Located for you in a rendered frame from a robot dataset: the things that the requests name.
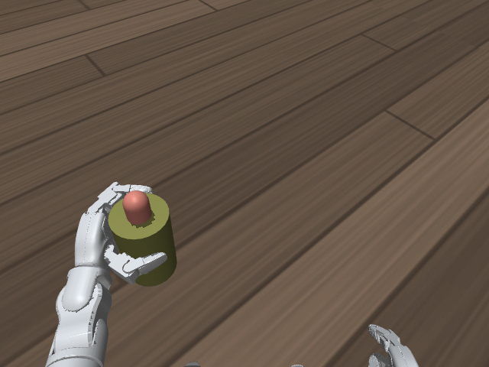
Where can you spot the right robot hand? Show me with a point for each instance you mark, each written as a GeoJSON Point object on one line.
{"type": "Point", "coordinates": [399, 355]}

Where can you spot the bottle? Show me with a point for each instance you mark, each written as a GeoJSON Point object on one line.
{"type": "Point", "coordinates": [141, 225]}

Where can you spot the left robot hand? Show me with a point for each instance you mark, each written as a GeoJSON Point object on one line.
{"type": "Point", "coordinates": [95, 244]}

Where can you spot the left robot arm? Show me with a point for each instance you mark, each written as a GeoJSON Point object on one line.
{"type": "Point", "coordinates": [82, 307]}

